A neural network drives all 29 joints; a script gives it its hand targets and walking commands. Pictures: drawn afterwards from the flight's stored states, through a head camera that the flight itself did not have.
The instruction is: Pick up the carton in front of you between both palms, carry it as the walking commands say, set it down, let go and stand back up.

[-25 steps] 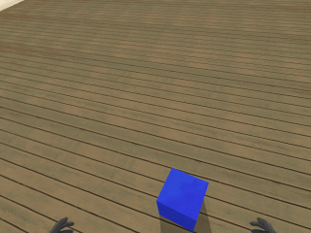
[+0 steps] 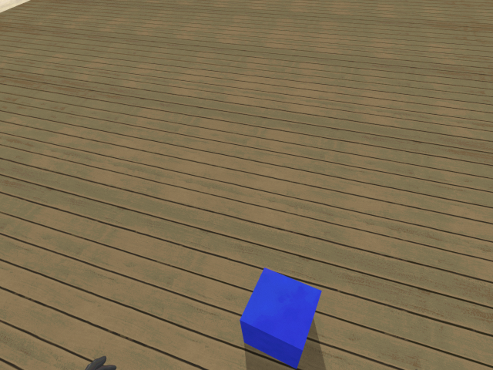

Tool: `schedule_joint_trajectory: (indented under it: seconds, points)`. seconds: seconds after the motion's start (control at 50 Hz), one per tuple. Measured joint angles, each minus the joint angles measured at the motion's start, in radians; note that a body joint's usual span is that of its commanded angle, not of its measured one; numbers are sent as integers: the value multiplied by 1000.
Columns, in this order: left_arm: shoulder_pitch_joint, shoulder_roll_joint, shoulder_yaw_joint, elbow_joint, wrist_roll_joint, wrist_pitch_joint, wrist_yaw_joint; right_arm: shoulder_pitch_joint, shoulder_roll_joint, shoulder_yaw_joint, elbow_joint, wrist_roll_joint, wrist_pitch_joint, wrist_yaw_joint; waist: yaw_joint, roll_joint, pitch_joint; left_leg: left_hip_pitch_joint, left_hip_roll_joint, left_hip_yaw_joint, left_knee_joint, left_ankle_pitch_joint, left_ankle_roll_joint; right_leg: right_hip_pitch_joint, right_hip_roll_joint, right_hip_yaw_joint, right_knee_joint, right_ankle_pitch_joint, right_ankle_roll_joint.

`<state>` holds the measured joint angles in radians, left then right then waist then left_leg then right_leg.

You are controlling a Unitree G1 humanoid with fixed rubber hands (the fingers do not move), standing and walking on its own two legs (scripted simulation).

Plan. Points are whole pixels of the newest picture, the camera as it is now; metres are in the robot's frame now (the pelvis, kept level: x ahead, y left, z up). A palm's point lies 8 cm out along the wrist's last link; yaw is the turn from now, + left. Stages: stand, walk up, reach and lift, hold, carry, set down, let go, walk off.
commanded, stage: stand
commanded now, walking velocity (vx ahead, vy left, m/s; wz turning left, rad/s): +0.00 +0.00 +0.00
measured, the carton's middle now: (280, 318) +0.43 -0.06 -0.65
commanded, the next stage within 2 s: none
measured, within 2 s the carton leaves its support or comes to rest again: neither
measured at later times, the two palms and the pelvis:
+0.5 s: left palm out of the picture +0.08 +0.30 -0.09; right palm out of the picture +0.06 -0.28 -0.11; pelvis -0.01 +0.01 +0.00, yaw -1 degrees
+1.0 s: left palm out of the picture +0.08 +0.31 -0.09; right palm out of the picture +0.05 -0.28 -0.11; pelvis -0.01 +0.02 +0.01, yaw -3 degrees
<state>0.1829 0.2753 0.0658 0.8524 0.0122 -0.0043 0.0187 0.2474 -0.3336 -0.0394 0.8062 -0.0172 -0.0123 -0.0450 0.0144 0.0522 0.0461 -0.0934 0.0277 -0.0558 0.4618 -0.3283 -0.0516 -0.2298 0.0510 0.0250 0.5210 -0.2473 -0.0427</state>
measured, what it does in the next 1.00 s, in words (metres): stands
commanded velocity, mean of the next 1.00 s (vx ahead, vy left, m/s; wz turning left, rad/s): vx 0.00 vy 0.00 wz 0.00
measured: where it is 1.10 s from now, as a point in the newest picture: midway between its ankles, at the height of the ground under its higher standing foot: outside the picture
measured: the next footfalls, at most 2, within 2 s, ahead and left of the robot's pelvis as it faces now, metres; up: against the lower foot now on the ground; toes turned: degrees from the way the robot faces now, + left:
none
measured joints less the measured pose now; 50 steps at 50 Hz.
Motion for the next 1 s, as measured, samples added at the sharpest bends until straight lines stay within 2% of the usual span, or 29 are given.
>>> schedule_joint_trajectory:
  seconds: [1.0]
  points:
    - [-28,49,-29,127,-14,-3,8,-44,-23,3,124,13,-3,13,-11,-27,1,25,-13,50,-69,50,24,11,-11,56,-75,69,29]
